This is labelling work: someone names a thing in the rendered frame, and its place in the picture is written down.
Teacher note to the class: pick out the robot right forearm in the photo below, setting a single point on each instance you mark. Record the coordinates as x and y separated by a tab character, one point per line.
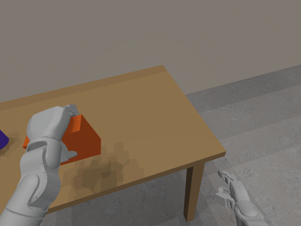
248	215

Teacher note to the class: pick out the robot right hand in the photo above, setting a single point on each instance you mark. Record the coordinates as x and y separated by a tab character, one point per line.
228	197

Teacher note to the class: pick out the robot left forearm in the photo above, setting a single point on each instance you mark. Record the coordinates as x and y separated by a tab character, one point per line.
39	184

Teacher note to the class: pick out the table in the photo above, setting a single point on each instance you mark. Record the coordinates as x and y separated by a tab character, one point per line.
148	129

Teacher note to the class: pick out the sponge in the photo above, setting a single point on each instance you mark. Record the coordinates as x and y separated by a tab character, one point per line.
79	137

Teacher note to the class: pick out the robot left hand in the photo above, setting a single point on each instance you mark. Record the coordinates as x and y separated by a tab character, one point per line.
53	123

